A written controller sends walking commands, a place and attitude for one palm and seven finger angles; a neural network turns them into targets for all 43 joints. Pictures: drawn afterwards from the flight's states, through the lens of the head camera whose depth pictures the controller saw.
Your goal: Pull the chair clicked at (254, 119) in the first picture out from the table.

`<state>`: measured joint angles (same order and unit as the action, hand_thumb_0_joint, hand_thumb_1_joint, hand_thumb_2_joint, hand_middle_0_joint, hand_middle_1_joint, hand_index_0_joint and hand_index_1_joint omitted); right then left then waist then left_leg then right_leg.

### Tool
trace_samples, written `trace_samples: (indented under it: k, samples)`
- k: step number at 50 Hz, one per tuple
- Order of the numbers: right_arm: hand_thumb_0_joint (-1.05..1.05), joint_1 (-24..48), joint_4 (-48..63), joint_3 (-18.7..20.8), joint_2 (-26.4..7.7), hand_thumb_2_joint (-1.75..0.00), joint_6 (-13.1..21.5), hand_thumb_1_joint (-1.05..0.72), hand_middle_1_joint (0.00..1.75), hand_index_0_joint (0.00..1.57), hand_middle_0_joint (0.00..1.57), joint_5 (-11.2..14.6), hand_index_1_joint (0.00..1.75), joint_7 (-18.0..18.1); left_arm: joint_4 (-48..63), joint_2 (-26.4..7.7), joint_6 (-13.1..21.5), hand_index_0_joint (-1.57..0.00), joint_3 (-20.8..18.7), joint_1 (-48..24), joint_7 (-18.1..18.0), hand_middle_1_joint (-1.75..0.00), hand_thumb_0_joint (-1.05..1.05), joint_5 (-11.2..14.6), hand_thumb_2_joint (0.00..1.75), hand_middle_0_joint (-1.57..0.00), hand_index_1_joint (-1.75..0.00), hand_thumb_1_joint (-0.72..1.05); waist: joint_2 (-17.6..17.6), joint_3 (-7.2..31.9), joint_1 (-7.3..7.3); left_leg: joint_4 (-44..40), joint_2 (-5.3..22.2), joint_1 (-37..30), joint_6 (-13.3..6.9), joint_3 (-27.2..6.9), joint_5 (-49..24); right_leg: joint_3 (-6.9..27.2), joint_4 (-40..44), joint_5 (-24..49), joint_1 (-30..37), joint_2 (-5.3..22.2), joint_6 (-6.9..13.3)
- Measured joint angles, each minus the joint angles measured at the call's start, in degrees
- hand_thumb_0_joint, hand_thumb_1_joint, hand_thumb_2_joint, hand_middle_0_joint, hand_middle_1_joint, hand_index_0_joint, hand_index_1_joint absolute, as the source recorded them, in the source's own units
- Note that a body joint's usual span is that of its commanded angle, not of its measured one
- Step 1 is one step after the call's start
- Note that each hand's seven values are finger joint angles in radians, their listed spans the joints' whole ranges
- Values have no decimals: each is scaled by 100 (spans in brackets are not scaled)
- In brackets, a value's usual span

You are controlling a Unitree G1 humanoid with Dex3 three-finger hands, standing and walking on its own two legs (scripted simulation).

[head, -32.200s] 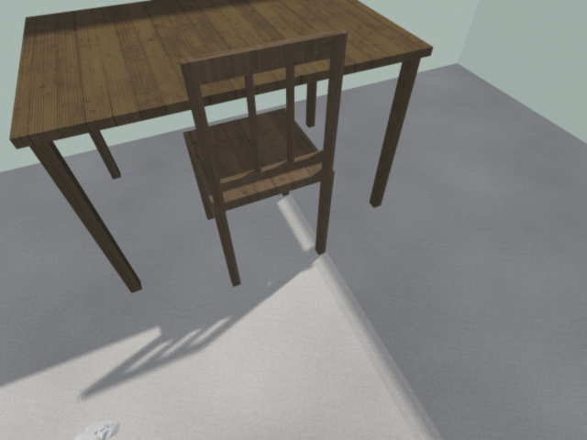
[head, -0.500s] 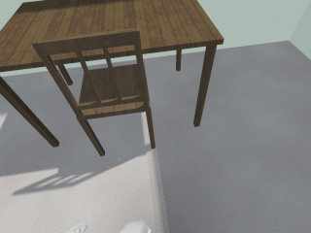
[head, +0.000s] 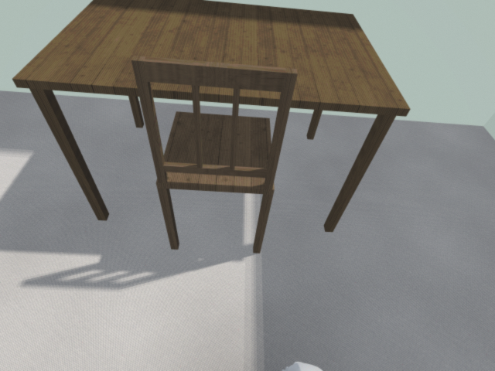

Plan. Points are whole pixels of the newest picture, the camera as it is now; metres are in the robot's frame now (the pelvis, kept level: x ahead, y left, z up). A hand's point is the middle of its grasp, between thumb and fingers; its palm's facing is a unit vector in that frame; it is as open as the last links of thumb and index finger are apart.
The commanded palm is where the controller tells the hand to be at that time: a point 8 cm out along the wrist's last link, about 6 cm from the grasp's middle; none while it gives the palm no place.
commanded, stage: take the last steps up to it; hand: left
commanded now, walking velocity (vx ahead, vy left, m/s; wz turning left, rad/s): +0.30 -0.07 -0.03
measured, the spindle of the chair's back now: (197, 129) +0.74 +0.20 -0.08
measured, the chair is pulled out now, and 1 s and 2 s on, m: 0.00 0.00 0.00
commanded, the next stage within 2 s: come to a stop and stand still in 0.90 s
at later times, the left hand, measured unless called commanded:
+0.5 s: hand (189, 349) +0.19 +0.12 -0.17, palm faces +0.06 -0.98 -0.21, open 7.2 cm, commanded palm none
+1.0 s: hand (197, 318) +0.25 +0.11 -0.18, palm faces +0.07 -0.98 -0.19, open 7.4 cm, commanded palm none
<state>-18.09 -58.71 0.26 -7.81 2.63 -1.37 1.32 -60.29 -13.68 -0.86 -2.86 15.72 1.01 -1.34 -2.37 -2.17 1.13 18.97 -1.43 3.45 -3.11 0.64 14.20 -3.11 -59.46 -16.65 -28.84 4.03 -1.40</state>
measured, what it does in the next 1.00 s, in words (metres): walks ahead: right foot, then left foot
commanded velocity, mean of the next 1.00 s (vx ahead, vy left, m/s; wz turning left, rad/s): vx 0.23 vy -0.03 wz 0.02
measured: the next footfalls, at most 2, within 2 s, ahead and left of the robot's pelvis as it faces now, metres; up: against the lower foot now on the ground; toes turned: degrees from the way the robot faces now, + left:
right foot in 0.32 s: +0.19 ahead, -0.16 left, +0.00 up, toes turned -7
left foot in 0.72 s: +0.29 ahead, +0.07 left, +0.00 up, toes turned +5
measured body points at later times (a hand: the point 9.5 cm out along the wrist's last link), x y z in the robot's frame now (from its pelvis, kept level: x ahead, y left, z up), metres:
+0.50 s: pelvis +0.13 -0.06 -0.01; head +0.14 -0.07 +0.44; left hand +0.19 +0.17 -0.16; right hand +0.09 -0.29 -0.17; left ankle +0.10 +0.06 -0.67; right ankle +0.15 -0.15 -0.75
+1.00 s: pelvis +0.25 -0.06 -0.01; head +0.26 -0.07 +0.44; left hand +0.25 +0.16 -0.17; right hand +0.28 -0.29 -0.17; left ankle +0.25 +0.06 -0.75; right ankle +0.27 -0.17 -0.74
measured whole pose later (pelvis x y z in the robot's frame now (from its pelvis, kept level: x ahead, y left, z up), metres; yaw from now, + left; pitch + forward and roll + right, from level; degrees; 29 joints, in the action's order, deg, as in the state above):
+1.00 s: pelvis +0.25 -0.06 -0.01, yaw +0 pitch -1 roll +2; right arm -14.1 -61.3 2.1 -9.5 1.9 -1.7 1.4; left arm -62.3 -8.3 1.6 -2.3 16.1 -0.2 -1.6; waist -0.2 -1.6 1.4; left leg 27.3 1.1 12.2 -0.1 4.9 14.4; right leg -4.6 -36.4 -17.7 -18.5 3.8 -0.2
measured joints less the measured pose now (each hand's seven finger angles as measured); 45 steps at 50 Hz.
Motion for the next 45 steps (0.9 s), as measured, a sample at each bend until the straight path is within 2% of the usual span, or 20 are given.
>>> trace_samples:
  k: [4, 7, 11, 14, 16, 18, 20, 23, 25, 28, 33, 36, 39, 41, 43, 45]
  samples:
    - [1, -346, -224, -3, 110, -90, 32, -91, 30, 20, 21, 1, 30, 26, 8, 95, -25, -20, 16, -185, 8, -30, 1, 8, 90, -19, -30, 91, 30, 39, -88, -300, -92, -285, -16, 28, -18, 11, 276, 219, -150, 52, -44]
    - [1, -576, -372, 9, 150, -90, 41, -91, 30, 20, 21, -24, 30, 40, 41, 180, -36, -20, 23, -378, 23, -30, 1, 20, 90, -19, -30, 91, 79, 20, -203, -398, -114, -439, 8, 40, 46, -21, 782, 245, -138, 85, -33]
    - [1, -805, -554, 40, 128, -90, 19, -90, 30, 20, 21, -64, 30, 45, 137, 303, 0, -20, 24, -671, 45, -30, 1, 43, 90, -19, -30, 91, 191, -48, -366, -326, -58, -558, 106, 65, 270, -79, 1621, 231, 58, 64, 60]
    - [1, -935, -690, 66, 80, -90, -13, -90, 30, 20, 21, -75, 30, 45, 234, 379, 100, -20, 10, -835, 57, -30, 1, 45, 90, -19, -30, 91, 295, -80, -443, -27, 59, -564, 231, 80, 604, -171, 2308, 325, 448, -35, 164]
    - [1, -1040, -765, 77, 76, -90, -22, -90, 30, 20, 21, -38, 30, 24, 306, 390, 275, -20, 6, -888, 48, -30, 0, 30, 90, -19, -30, 91, 314, -83, -423, 786, 149, -290, 285, 65, 1051, -220, 2750, 598, 797, -108, 308]
    - [1, -919, -843, 104, 14, -90, -87, -90, 30, 20, 21, 14, 30, -8, 318, 479, 428, -20, 1, -914, -3, -30, 0, 49, 90, -20, -30, 91, 446, -190, -379, 2556, 270, 396, 164, -26, 1385, -344, 2545, 456, 858, -239, 398]
    - [1, -744, -837, 170, -74, -90, -130, -90, 30, 20, 21, 33, 30, -32, 275, 571, 480, -20, 24, -798, -44, -30, 0, 68, 90, -20, -30, 91, 534, -200, -332, 3979, 338, 1109, 82, -42, 1193, -426, 2699, 336, 1085, -349, 435]
    - [1, -439, -648, 243, -169, -90, -162, -91, 30, 19, 20, -10, 30, -47, 144, 614, 468, -20, -61, -524, -195, -30, -1, 100, 90, -20, -30, 93, 556, -102, -330, 4637, 523, 1935, 105, 45, 675, -523, 3220, 441, 1471, -465, 443]
    - [1, -221, -486, 268, -196, -90, -165, -91, 30, 19, 20, -36, 30, -54, 39, 533, 461, -20, -69, -364, -229, -30, -2, 65, 89, -20, -30, 95, 529, -38, -328, 4446, 642, 2280, 177, 105, 487, -576, 3519, 503, 1678, -515, 477]
    - [1, 113, -272, 286, -209, -90, -151, -91, 30, 19, 20, -45, 30, -89, -134, 462, 438, -20, -45, -124, -213, -30, -2, 19, 90, -20, -30, 94, 457, 38, -263, 3583, 753, 2446, 260, 190, 334, -583, 3789, 519, 1884, -554, 489]
    - [1, 583, -104, 256, -208, -90, -29, -91, 30, 19, 20, -42, 30, -139, -380, 468, 395, -20, -8, 238, -133, -30, -1, 1, 90, -20, -30, 93, 354, 65, -8, 1976, 683, 2026, 299, 250, 79, -504, 3671, 233, 2080, -536, 394]
    - [1, 723, -74, 208, -187, -90, 116, -91, 30, 19, 20, -47, 30, -126, -492, 487, 330, -20, 14, 482, -103, -30, 0, 27, 90, -20, -30, 92, 273, 105, 87, 1186, 524, 1512, 249, 322, -238, -435, 3063, -240, 2018, -436, 286]
    - [0, 788, -2, 147, -52, -90, 146, -91, 30, 19, 20, -73, 30, -94, -578, 458, 204, -20, 23, 488, -105, -30, 0, 18, 90, -20, -30, 91, 54, 52, 113, 1299, 363, 1379, 170, 471, -73, -209, 1482, -1026, 1440, -288, 348]
    - [0, 756, 31, 169, -3, -90, 159, -92, 30, 19, 20, -30, 30, -10, -579, 470, 167, -20, 28, 403, -98, -30, 0, -1, 90, -20, -30, 91, 31, 28, 85, 1060, 298, 1198, 164, 504, -124, -131, 693, -1046, 1018, -232, 342]
    - [-1, 717, 22, 190, -54, -90, 157, -94, 30, 20, 20, -15, 30, 41, -506, 494, 167, -20, 34, 295, -85, -30, 0, -5, 90, -20, -30, 91, 55, 13, 73, 796, 251, 1037, 163, 514, -217, -87, 443, -850, 713, -150, 288]
    - [-1, 647, -34, 191, -119, -90, 112, -95, 30, 20, 21, -26, 30, 40, -399, 523, 166, -20, 36, 190, -88, -30, 0, -5, 90, -20, -30, 91, 104, 22, 69, 609, 227, 919, 172, 504, -263, -83, 657, -684, 581, -64, 224]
